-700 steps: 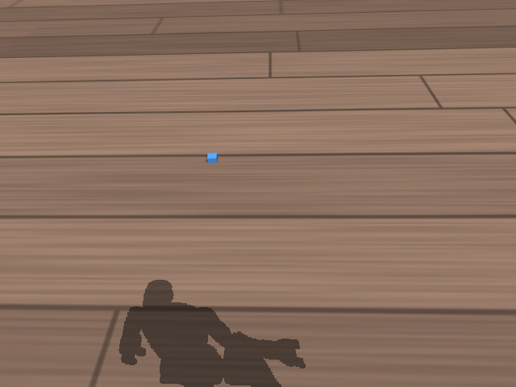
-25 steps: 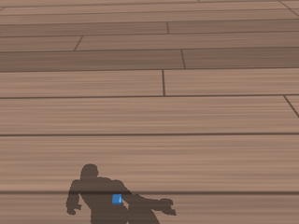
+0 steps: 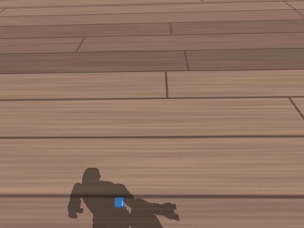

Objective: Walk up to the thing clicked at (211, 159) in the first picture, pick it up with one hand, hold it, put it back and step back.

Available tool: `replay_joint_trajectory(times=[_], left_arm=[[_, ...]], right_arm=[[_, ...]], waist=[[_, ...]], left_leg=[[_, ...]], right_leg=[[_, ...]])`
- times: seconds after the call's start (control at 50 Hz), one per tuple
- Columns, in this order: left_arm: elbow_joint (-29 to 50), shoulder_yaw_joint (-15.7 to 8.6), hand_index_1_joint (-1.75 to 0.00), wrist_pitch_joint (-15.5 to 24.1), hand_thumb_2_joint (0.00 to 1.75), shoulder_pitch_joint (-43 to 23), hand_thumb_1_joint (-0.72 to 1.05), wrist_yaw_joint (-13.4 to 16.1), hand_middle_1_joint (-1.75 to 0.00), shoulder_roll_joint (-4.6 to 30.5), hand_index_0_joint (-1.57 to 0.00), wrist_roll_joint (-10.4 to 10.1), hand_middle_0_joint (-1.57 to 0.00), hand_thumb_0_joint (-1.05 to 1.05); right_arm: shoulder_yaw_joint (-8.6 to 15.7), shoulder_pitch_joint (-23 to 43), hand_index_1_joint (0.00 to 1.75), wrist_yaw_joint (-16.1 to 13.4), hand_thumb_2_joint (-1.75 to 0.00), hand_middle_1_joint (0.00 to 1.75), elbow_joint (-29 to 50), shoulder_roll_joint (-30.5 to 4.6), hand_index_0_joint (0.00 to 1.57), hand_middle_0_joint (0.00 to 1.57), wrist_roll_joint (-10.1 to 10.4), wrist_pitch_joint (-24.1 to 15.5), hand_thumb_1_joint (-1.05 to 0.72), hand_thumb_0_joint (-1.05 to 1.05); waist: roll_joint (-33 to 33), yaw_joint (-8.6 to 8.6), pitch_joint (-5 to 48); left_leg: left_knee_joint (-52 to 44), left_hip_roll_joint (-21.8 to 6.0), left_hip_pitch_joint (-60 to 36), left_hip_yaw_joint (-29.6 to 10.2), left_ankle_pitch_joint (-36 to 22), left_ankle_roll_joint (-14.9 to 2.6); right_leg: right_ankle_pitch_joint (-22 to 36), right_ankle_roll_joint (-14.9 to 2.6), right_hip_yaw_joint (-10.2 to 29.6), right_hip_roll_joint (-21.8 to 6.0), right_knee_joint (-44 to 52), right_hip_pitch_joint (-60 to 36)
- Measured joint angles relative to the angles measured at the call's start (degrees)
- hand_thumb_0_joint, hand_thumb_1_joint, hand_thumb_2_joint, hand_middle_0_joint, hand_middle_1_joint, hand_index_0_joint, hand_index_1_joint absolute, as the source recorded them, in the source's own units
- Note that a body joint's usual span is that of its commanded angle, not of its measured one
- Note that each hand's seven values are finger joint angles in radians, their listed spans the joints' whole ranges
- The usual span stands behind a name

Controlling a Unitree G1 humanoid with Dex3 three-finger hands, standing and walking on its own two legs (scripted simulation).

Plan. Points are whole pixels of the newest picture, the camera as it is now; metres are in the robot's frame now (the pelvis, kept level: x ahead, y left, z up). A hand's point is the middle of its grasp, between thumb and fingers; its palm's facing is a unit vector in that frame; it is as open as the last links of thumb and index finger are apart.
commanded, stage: stand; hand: left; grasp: from above
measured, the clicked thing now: (119, 202) +0.40 +0.27 -0.76
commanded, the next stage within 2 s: rise first in 0.36 s
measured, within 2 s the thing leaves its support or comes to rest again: neither
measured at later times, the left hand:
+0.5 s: hand out of the picture +0.07 +0.25 -0.16, palm faces -0.01 -0.94 -0.35, open 7.4 cm
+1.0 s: hand out of the picture +0.13 +0.27 -0.21, palm faces -0.11 -0.90 -0.43, open 11.4 cm
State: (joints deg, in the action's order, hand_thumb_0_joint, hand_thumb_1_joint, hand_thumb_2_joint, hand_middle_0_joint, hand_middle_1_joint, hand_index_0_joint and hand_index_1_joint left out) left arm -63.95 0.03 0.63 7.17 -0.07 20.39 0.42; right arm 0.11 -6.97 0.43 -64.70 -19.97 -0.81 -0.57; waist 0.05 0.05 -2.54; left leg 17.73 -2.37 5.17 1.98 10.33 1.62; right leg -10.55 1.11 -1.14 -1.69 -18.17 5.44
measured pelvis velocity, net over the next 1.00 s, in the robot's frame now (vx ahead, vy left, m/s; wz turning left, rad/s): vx -0.01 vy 0.01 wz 0.01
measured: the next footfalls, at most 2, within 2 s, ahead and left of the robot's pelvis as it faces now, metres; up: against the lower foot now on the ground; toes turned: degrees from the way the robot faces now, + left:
none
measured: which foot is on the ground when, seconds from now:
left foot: down 0.00-1.00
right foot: down 0.00-1.00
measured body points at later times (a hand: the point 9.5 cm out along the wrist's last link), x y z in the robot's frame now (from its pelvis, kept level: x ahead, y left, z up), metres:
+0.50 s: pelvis +0.00 +0.00 +0.00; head +0.01 +0.00 +0.45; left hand +0.07 +0.30 -0.13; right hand +0.07 -0.30 -0.13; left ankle -0.01 +0.14 -0.75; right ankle -0.01 -0.13 -0.75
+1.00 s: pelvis -0.01 +0.01 -0.06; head +0.07 +0.03 +0.38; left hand +0.13 +0.31 -0.18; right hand +0.12 -0.25 -0.17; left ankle -0.01 +0.14 -0.75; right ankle -0.01 -0.13 -0.75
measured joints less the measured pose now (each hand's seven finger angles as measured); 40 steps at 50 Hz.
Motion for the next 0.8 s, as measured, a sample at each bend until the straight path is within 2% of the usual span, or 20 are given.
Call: replay_joint_trajectory(times=[0.48, 0.54, 0.58, 0.64, 0.68, 0.8], left_arm=[[-0.28, 0.08, -0.3, 0.0, 0.9, 0.19, 0.9, 0.02, -0.3, -0.14, -0.2, -0.01, -0.21, 0.0], [2.88, -1.65, -0.33, 0.8, 0.89, -1.4, 0.87, 0.76, -0.32, -1.29, -0.22, -1.14, -0.23, 0.0], [1.9, -3.53, -0.36, 1.08, 0.87, -5.12, 0.82, 0.43, -0.35, -1.81, -0.25, -0.14, -0.26, 0.0], [0.35, -6.46, -0.44, 0.82, 0.83, -9.99, 0.69, -0.94, -0.43, -1.21, -0.29, 3.27, -0.3, 0.0], [1.59, -7.89, -0.5, 0.33, 0.8, -10.89, 0.58, -1.48, -0.49, -0.84, -0.32, 5.27, -0.33, 0.0], [9.0, -8.58, -0.61, -3.9, 0.71, -7.66, 0.21, -0.91, -0.61, -1.53, -0.4, 8.92, -0.4, 0.0]], right_arm=[[0.0, 0.01, 0.3, -0.03, -0.89, 0.3, -0.17, -0.07, 0.2, 0.2, 0.04, -0.02, -0.9, 0.0], [-0.16, -2.77, 0.3, -1.62, -0.9, 0.3, 7.19, 0.31, 0.2, 0.2, 2.56, -1.09, -0.91, 0.01], [0.01, -3.63, 0.29, -2.17, -0.89, 0.3, 10.93, 1.18, 0.2, 0.2, 3.16, -1.78, -0.91, 0.01], [0.73, -4.14, 0.29, -2.16, -0.89, 0.3, 15.05, 3.25, 0.2, 0.2, 2.55, -2.08, -0.9, 0.0], [1.14, -4.86, 0.29, -1.84, -0.89, 0.3, 17.43, 4.49, 0.2, 0.2, 2.18, -2.16, -0.9, 0.0], [1.58, -7.1, 0.29, -1.16, -0.89, 0.3, 22.5, 6.25, 0.2, 0.2, 2.25, -1.54, -0.88, 0.01]], waist=[[-0.09, 0.02, -0.33], [-0.35, -0.26, -0.3], [-0.36, -0.35, -0.45], [0.26, -0.76, 0.27], [0.64, -1.0, 1.06], [0.42, -1.72, 3.16]], left_leg=[[0.08, -0.15, 0.19, 0.01, 0.2, 0.15], [3.83, 0.03, 4.56, -0.83, 1.39, -0.09], [6.84, 0.02, 8.16, -1.26, 2.26, -0.13], [11.62, -0.12, 14.04, -1.42, 3.81, -0.02], [14.58, -0.22, 17.15, -1.29, 5.05, 0.03], [20.44, -0.11, 22.36, -1.05, 8.03, -0.37]], right_leg=[[-0.25, -0.13, 0.01, 0.14, -0.22, 0.28], [-1.49, -0.15, -0.68, -0.12, -3.51, 4.08], [-2.36, -0.23, -0.98, -0.18, -6.23, 7.4], [-3.97, -0.36, -0.91, -0.16, -11.09, 13.31], [-5.15, -0.38, -0.64, -0.14, -14.08, 16.54], [-7.71, 0.01, -0.16, -0.38, -19.45, 21.64]])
